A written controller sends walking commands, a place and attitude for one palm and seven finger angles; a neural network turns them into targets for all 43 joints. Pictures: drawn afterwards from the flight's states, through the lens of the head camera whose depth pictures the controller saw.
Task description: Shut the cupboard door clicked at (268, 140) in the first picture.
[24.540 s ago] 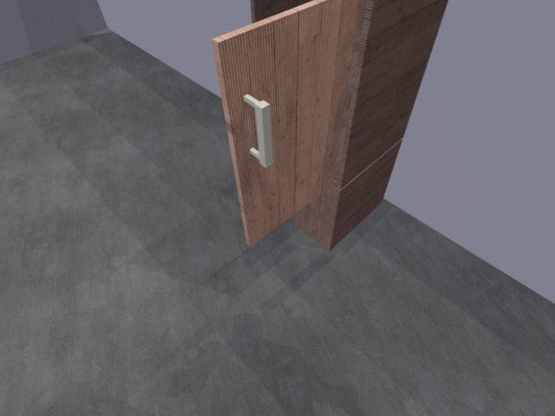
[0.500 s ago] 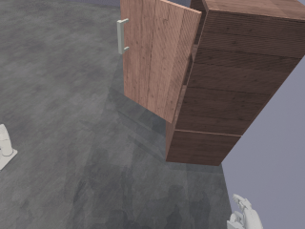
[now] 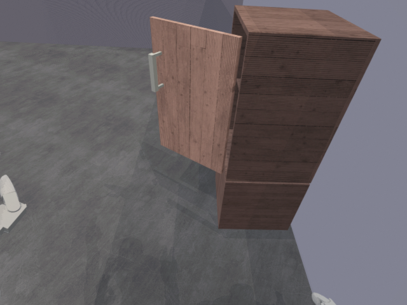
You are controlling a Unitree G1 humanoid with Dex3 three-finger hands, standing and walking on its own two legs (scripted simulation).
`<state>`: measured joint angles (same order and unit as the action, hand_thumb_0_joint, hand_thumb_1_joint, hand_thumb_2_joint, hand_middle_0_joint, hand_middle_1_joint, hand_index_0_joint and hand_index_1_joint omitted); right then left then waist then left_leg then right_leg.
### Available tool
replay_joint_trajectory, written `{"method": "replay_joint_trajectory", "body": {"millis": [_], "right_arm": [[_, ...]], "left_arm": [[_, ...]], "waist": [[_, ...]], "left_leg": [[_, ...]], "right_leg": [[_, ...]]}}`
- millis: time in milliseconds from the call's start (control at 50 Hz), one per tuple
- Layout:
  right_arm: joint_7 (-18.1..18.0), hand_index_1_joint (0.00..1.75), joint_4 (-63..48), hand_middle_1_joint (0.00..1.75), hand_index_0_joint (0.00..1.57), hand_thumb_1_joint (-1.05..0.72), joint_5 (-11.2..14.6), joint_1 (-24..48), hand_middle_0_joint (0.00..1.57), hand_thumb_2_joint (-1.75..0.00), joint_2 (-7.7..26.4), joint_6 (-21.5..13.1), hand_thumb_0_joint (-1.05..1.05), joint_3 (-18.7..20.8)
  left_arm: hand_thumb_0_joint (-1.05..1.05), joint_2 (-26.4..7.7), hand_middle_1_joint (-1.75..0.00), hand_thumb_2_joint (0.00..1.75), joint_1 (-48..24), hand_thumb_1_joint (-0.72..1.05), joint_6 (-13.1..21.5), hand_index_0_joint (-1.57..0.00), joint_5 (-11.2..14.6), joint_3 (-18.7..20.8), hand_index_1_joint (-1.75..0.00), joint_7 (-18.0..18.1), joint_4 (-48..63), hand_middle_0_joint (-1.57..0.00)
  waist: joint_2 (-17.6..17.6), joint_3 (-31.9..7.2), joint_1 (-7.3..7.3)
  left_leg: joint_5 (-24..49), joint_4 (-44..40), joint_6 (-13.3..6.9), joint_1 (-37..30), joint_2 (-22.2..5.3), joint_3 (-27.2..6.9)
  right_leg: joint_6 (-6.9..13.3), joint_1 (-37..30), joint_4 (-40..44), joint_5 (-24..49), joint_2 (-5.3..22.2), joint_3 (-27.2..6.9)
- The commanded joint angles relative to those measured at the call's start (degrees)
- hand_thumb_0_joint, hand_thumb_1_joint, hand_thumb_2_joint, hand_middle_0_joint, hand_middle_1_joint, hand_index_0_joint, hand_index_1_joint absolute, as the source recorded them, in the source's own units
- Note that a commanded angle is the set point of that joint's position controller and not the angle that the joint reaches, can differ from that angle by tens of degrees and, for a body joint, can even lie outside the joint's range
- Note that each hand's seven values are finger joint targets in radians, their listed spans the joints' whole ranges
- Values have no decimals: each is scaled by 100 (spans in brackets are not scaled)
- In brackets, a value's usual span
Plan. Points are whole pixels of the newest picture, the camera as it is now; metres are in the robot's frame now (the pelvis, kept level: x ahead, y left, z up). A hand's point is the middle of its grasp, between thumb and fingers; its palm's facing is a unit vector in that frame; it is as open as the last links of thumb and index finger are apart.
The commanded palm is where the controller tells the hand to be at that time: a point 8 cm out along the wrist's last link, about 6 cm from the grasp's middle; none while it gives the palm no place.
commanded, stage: stop stepping back and stand still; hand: left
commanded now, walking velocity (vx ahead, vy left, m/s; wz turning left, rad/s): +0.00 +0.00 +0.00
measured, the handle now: (157, 71) +0.93 +0.22 +0.08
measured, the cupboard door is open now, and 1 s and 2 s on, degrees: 57 57 57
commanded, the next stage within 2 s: let the arm hang, fingers relaxed in 0.22 s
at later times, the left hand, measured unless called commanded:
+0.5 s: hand out of the picture +0.15 +0.24 -0.07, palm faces +0.05 -0.92 -0.38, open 7.4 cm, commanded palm none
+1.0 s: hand out of the picture -0.10 +0.19 -0.15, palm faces +0.04 -0.97 -0.24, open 7.3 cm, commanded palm none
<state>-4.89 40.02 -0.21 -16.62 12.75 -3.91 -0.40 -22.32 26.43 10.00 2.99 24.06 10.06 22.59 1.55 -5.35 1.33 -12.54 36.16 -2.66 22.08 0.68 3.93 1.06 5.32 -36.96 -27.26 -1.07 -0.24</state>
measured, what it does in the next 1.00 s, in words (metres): stands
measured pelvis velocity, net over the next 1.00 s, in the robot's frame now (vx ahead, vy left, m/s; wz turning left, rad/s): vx -0.03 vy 0.00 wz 0.01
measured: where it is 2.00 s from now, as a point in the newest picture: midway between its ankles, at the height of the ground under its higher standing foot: outside the picture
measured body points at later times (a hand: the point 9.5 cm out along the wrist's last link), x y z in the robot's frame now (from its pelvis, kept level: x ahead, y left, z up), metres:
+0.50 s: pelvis -0.02 +0.01 +0.01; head -0.02 -0.01 +0.46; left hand +0.15 +0.29 -0.04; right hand +0.13 -0.25 -0.11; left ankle +0.04 +0.11 -0.72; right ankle -0.07 -0.10 -0.72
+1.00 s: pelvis -0.03 +0.00 +0.02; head -0.02 +0.00 +0.47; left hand -0.10 +0.25 -0.13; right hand -0.04 -0.22 -0.14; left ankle +0.04 +0.11 -0.72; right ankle -0.07 -0.10 -0.72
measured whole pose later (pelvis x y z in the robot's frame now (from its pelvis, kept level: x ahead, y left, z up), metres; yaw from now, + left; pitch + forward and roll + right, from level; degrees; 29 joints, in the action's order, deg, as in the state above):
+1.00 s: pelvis -0.03 +0.00 +0.02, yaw +1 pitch -2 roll -1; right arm -1.5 64.3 -1.0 -17.2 9.8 1.7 0.1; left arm -10.8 22.5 -1.0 -0.5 0.3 1.6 -66.9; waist -1.7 2.3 0.2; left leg -5.9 23.4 -1.5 15.8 1.1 -0.2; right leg 1.1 5.5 -23.5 -16.4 -1.4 1.3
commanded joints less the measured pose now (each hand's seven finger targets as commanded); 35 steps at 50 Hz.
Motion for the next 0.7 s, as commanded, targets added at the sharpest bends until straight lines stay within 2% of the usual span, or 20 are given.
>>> {"method": "replay_joint_trajectory", "body": {"millis": [0, 40, 80, 100, 120, 140, 180, 220, 280, 300, 320, 360, 380, 440, 460, 480, 520, 580, 620, 680], "right_arm": [[25, 30, -1131, 30, 20, -90, -66, 941, 20, -90, 583, -505, 0, 201], [14, 30, -1225, 30, 20, -90, -37, 972, 20, -90, 617, -443, 0, 222], [36, 30, -1360, 30, 20, -90, -17, 908, 20, -90, 547, -379, 0, 233], [60, 30, -1355, 30, 20, -90, -5, 906, 20, -90, 499, -350, 0, 263], [79, 30, -1319, 30, 20, -90, 9, 829, 20, -90, 497, -300, 0, 313], [92, 30, -1263, 30, 20, -90, 8, 780, 20, -90, 545, -275, 0, 317], [81, 30, -1171, 30, 20, -90, 30, 669, 20, -90, 494, -311, 0, 226], [-1, 30, -1079, 30, 20, -90, 36, 652, 20, -90, 524, -400, 0, 219], [-106, 30, -1137, 30, 20, -90, 79, 755, 20, -90, 654, -478, 0, 285], [454, 30, -171, 30, 20, -90, 49, 1008, 20, -90, 1729, -704, 0, 467], [449, 30, -134, 30, 20, -90, 57, 627, 20, -90, 1538, -356, 0, 515], [416, 30, -31, 30, 20, -90, -49, 655, 20, -90, 1408, -127, 0, 384], [404, 30, -39, 30, 20, -90, -81, 732, 20, -90, 1404, -34, 0, 316], [448, 30, 76, 30, 20, -90, -92, 875, 20, -90, 1250, 125, 0, 227], [445, 30, 203, 30, 20, -90, -101, 918, 20, -90, 1157, 188, 0, 212], [451, 30, 357, 30, 20, -90, -115, 915, 20, -90, 991, 251, 0, 176], [452, 30, 651, 30, 20, -90, -135, 757, 20, -90, 808, 365, 0, 114], [404, 30, 1038, 30, 20, -90, -113, 714, 20, -90, 758, 395, 0, 66], [355, 30, 1230, 30, 20, -90, -135, 675, 20, -90, 651, 425, 0, 98], [325, 30, 1492, 30, 20, -90, -98, 439, 20, -90, 609, 455, 0, 129]], "left_arm": [[0, -1296, -30, 90, -340, 90, 467, -20, -12, 644, -30, 0, 1524, -20], [0, -1428, -30, 90, 246, 90, 437, -20, -11, 938, -30, 18, 1510, -20], [0, -1263, -30, 90, 588, 90, 454, -20, 19, 883, -30, -4, 1620, -20], [0, -1265, -30, 90, 674, 90, 438, -20, 32, 898, -30, -4, 1576, -20], [0, -1215, -30, 90, 759, 90, 437, -20, 50, 850, -30, -2, 1580, -20], [0, -1307, -30, 90, 749, 90, 420, -20, 77, 969, -30, 42, 1565, -20], [0, -1151, -30, 90, 335, 90, 444, -20, 23, 728, -30, 123, 1381, -20], [0, -1122, -30, 90, -91, 90, 472, -20, -55, 582, -30, 138, 1184, -20], [0, -1117, -30, 90, -330, 90, 424, -20, -93, 466, -30, 71, 1008, -20], [0, -78, -30, 90, -78, 90, -473, -20, -499, -1826, -30, -789, -2773, -20], [0, 69, -30, 90, -100, 90, -930, -20, -435, -1748, -30, -883, -2912, -20], [0, 298, -30, 90, -471, 90, -1067, -20, -418, -1909, -30, -896, -3428, -20], [0, 202, -30, 90, -575, 90, -1058, -20, -420, -1917, -30, -927, -3766, -20], [0, -247, -30, 90, -791, 90, -966, -20, -453, -1932, -30, -967, -4917, -20], [0, -243, -30, 90, -935, 90, -929, -20, -446, -1970, -30, -956, -5316, -20], [0, -119, -30, 90, -1062, 90, -931, -20, -423, -2058, -30, -940, -5688, -20], [0, 35, -30, 90, -1308, 90, -975, -20, -388, -2199, -30, -908, -6261, -20], [0, 189, -30, 90, -1093, 90, -1016, -20, -356, -2256, -30, -887, -7065, -20], [0, 391, -30, 90, -826, 90, -1030, -20, -371, -2180, -30, -879, -7469, -20], [0, 413, -30, 90, -712, 90, -1024, -20, -358, -2231, -30, -894, -7905, -20]], "waist": [[-831, 393, -99], [-886, 321, -157], [-935, 41, -61], [-433, 46, -53], [197, 216, -26], [380, 347, -45], [362, 406, 22], [-37, 300, 24], [-245, 2, -82], [-704, 249, 54], [-675, -26, -33], [-150, 58, -145], [103, 147, -210], [621, 25, -215], [974, -88, -154], [979, 25, -109], [174, 196, 25], [-891, 347, -59], [-1237, 504, -125], [-984, 622, -96]], "left_leg": [[-1729, -2646, -497, -305, -1633, -2643], [-2205, -2569, -83, 452, -1114, -1585], [-1747, -1710, 247, 391, -511, -746], [-1352, -981, 313, 113, -288, -492], [-752, -60, 361, -74, -196, -477], [-464, 471, 387, 62, -197, -477], [-187, 307, 346, 294, -301, -535], [502, -623, 254, -405, -324, -462], [2104, -812, 61, -1444, -649, -699], [4030, -91, -63, -994, -796, -1085], [4331, -416, -176, -958, -899, -1122], [3235, -857, -400, -538, -1280, -1613], [2596, -1009, -453, -302, -1266, -1739], [1647, -799, -81, -292, -652, -1286], [1465, -610, 50, -439, -460, -1064], [1142, -514, 138, -647, -321, -916], [1104, -697, 196, -1056, -338, -895], [994, -1261, 93, -1008, -562, -1200], [337, -1485, 91, -829, -548, -1205], [36, -1586, 103, -922, -548, -1203]], "right_leg": [[-58, 1040, -355, -186, 42, -156], [30, 28, 866, 221, -45, 200], [204, -24, 1505, 285, 234, -85], [375, 517, 1952, -312, 559, -676], [661, 1147, 2490, -767, 1144, -1625], [922, 1320, 2696, -471, 1548, -2074], [877, 732, 2139, 1344, 1532, -1540], [416, 593, 1498, 2678, 1041, -802], [-76, 835, 1128, 3037, 373, -389], [-54, 1210, 51, 3799, 695, 101], [-55, 887, -36, 2696, 483, 49], [-34, 978, -136, 691, 254, 64], [-22, 782, 82, 587, 259, 5], [176, 342, 1044, 1864, 647, -420], [283, 410, 1225, 2249, 866, -639], [403, 697, 1409, 2350, 1061, -761], [405, 999, 1504, 1968, 992, -689], [175, 687, 1601, 1313, 617, -452], [215, 568, 1778, 1087, 581, -412], [235, 612, 1973, 987, 585, -406]]}}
